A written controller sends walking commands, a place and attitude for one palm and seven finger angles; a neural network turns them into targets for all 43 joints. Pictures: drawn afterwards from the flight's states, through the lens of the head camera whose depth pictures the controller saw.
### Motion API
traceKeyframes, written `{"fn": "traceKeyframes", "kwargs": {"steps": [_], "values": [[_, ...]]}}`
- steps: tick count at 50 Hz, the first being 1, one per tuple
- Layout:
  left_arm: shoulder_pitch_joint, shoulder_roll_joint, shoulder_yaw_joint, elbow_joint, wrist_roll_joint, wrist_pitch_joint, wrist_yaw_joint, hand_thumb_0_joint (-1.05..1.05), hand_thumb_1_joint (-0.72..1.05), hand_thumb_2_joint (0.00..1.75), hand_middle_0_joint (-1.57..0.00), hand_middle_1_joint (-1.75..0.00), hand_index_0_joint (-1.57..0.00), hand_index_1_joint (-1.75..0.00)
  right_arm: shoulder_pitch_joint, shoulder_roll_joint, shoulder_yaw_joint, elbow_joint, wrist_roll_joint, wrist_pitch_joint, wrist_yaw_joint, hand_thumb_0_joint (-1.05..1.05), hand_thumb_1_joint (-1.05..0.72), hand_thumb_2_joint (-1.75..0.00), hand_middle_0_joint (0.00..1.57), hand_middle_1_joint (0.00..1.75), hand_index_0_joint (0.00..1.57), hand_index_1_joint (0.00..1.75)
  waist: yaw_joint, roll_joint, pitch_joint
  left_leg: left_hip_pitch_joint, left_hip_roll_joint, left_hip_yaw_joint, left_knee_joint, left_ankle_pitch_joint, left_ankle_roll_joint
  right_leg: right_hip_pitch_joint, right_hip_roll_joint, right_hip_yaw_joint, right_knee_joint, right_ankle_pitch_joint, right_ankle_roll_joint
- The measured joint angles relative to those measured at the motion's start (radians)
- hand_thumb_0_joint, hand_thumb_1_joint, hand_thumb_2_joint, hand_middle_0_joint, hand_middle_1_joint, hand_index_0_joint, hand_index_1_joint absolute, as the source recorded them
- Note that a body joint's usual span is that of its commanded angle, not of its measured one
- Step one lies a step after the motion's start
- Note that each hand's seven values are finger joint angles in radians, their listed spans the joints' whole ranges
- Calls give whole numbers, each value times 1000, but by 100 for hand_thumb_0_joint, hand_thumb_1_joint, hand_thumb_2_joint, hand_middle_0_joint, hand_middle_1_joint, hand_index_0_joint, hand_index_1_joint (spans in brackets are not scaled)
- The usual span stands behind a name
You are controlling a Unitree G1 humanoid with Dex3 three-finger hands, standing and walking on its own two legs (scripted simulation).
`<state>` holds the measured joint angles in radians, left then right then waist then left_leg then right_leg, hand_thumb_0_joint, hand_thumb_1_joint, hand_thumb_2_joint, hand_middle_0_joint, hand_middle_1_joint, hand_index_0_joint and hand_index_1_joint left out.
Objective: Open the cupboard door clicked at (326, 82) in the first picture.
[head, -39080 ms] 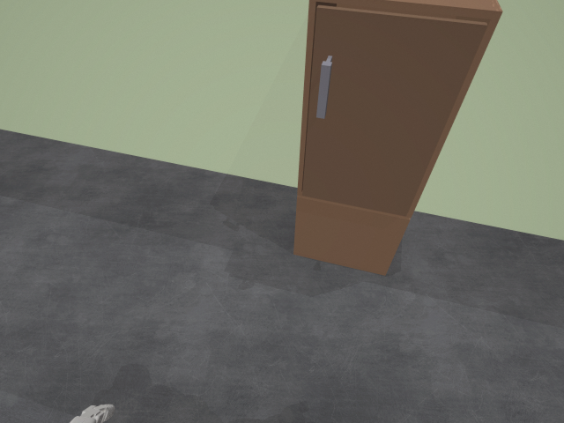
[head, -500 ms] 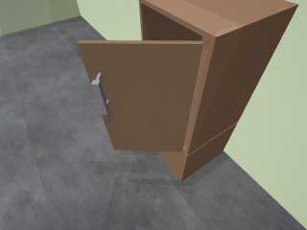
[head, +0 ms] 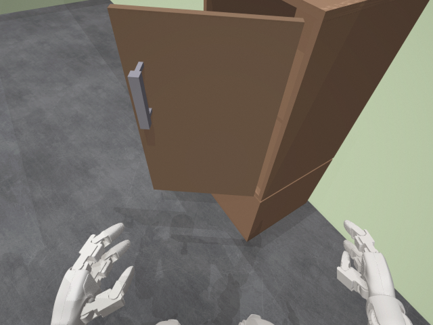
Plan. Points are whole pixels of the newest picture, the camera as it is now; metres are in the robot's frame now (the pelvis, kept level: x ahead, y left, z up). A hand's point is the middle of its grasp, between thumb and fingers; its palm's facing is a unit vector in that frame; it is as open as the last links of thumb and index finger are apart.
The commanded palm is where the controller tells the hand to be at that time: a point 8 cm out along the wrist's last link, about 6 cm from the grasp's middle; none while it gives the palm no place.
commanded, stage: raise the hand with hooked fingers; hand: left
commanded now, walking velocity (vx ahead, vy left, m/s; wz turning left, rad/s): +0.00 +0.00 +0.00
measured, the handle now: (143, 96) +0.55 +0.22 +0.11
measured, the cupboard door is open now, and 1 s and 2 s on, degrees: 53 53 53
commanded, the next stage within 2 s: move the hooked fingers beside the handle in 1.66 s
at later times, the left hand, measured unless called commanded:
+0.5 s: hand (71, 235) +0.23 +0.26 +0.07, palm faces +0.11 -0.99 -0.08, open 11.7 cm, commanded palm +0.20 +0.30 +0.07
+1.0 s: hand (49, 191) +0.29 +0.30 +0.11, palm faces +0.08 -1.00 -0.06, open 13.9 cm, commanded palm +0.26 +0.35 +0.12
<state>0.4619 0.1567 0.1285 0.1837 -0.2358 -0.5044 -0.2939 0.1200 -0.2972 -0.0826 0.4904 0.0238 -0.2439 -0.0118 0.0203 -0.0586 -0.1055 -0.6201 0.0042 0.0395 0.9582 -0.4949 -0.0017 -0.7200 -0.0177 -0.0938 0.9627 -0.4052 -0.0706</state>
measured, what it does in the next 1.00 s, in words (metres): stands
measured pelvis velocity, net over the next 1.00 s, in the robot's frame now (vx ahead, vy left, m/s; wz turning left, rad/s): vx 0.02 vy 0.04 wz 0.02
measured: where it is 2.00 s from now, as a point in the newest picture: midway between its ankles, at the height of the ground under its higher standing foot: outside the picture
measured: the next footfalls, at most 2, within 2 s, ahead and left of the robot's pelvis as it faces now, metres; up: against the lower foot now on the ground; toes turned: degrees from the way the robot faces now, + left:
none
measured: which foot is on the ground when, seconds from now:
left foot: down 0.00-1.00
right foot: down 0.00-1.00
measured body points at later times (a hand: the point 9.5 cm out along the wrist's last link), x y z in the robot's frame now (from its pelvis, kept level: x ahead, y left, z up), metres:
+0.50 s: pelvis +0.00 +0.04 +0.01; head +0.05 +0.05 +0.45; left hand +0.22 +0.31 +0.07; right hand +0.13 -0.20 -0.08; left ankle -0.01 +0.12 -0.68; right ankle +0.05 -0.08 -0.68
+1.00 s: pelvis +0.02 +0.04 +0.03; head +0.05 +0.04 +0.48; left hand +0.28 +0.35 +0.11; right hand +0.20 -0.19 -0.05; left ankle -0.01 +0.12 -0.68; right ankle +0.05 -0.08 -0.68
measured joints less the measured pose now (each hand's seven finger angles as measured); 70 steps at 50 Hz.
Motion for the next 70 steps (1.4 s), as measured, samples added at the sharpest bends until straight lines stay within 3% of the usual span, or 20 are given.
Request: {"fn": "traceKeyframes", "kwargs": {"steps": [3, 6, 10, 12, 15, 17, 19, 24, 28, 33, 41, 50, 57, 62, 66, 70], "values": [[44, 11, 11, -59, 6, 14, 61, 1, 52, 73, -23, -55, -23, -55, 10, 13, 10, -26, -6, 3, -16, 1, -90, -90, 20, 30, 20, 30, 23, 9, 12, -52, -1, -22, 60, -19, 3, -33, -5, -22, 34, -11, 3], [39, 26, 22, -147, 5, -29, 101, 2, 45, 70, -23, -60, -23, -60, 26, 41, 46, -7, -14, -2, -26, 1, -90, -90, 20, 30, 20, 30, 36, 27, 16, -92, 0, -45, 107, -34, 10, -52, -7, -44, 54, -17, 7], [-76, 58, 10, -194, -5, -43, 51, 2, 35, 66, -24, -66, -24, -66, 46, 77, 114, 44, -13, -2, -31, 1, -90, -90, 20, 30, 20, 30, 31, 66, 24, -123, -2, -62, 147, -43, 18, -64, -11, -62, 65, -15, 15], [-148, 81, 5, -172, -8, 13, 8, 1, 31, 64, -24, -69, -24, -69, 60, 98, 142, 63, -3, 9, -36, 1, -90, -90, 20, 30, 20, 30, 18, 79, 29, -124, -2, -57, 143, -38, 23, -64, -10, -57, 58, -7, 20], [-210, 105, 13, -126, -22, 162, -30, 1, 24, 61, -24, -73, -25, -73, 97, 121, 165, 72, 11, 31, -43, 2, -90, -90, 21, 30, 20, 30, -9, 89, 34, -99, -3, -36, 103, -22, 34, -48, -9, -36, 22, 15, 31], [-207, 105, 31, -119, -38, 247, -19, 1, 19, 59, -25, -76, -25, -76, 128, 125, 166, 71, 14, 38, -48, 2, -90, -90, 21, 30, 20, 30, -27, 89, 32, -71, -4, -19, 63, -8, 38, -28, -7, -19, -12, 30, 38], [-181, 97, 56, -136, -51, 286, 16, 1, 14, 57, -25, -79, -26, -79, 160, 121, 156, 71, 11, 36, -51, 2, -89, -90, 21, 30, 21, 30, -36, 86, 29, -40, -6, -5, 24, 4, 42, -5, -5, -5, -44, 43, 43], [-129, 92, 105, -193, -36, 217, 106, 1, 3, 52, -26, -87, -26, -87, 209, 76, 118, 79, -3, 13, -46, 2, -90, -90, 21, 30, 20, 30, -32, 75, 25, -4, -14, 1, -18, 13, 50, 30, -10, 3, -81, 51, 53], [-157, 110, 112, -170, -26, 167, 85, 0, -6, 48, -27, -93, -27, -93, 199, 27, 103, 92, -2, -4, -46, 2, -90, -90, 20, 30, 20, 30, -24, 78, 28, -8, -18, -12, -7, 6, 54, 35, -15, -9, -79, 43, 57], [-217, 138, 109, -103, -37, 216, 10, 0, -18, 43, -28, -100, -28, -100, 159, 6, 98, 92, 11, -15, -67, 2, -90, -90, 20, 30, 20, 30, -21, 79, 34, 21, -18, -15, -24, 6, 56, 67, -13, -12, -100, 45, 60], [-308, 173, 182, -59, -71, 256, -6, 0, -37, 35, -29, -112, -29, -112, 132, 33, 120, 73, 10, -24, -70, 2, -90, -90, 20, 30, 20, 30, -9, 77, 32, 109, -14, -20, -101, 24, 47, 155, -5, -15, -173, 59, 57], [-425, 214, 234, 81, -83, 341, -104, -1, -47, 31, -30, -119, -30, -119, 126, 36, 146, 90, 14, 2, -76, 1, -90, -90, 20, 30, 20, 30, 7, 96, 46, 160, -14, -24, -160, 47, 43, 206, -1, -19, -228, 77, 53], [-521, 247, 298, 175, -98, 320, -138, -1, -49, 30, -30, -120, -30, -120, 143, 30, 149, 118, 13, 13, -87, 1, -90, -90, 21, 30, 20, 30, 3, 86, 61, 191, -9, -25, -195, 62, 36, 234, 5, -20, -257, 88, 45], [-573, 273, 314, 236, -96, 339, -169, -1, -50, 30, -30, -120, -30, -120, 158, 14, 139, 124, 17, 18, -90, 2, -90, -90, 20, 30, 20, 30, -7, 90, 64, 206, -6, -23, -218, 73, 33, 246, 10, -18, -279, 100, 42], [-555, 267, 305, 244, -104, 345, -192, -1, -50, 30, -30, -120, -30, -120, 169, 3, 129, 118, 18, 20, -83, 2, -90, -90, 20, 30, 20, 30, -16, 91, 55, 212, -6, -12, -235, 81, 33, 244, 11, -6, -286, 106, 42], [-540, 246, 311, 238, -95, 332, -172, -1, -50, 30, -30, -120, -30, -120, 172, 2, 122, 113, 14, 20, -78, 2, -90, -90, 20, 30, 20, 30, -20, 86, 62, 217, -5, -5, -242, 85, 31, 244, 13, 0, -286, 108, 39]]}}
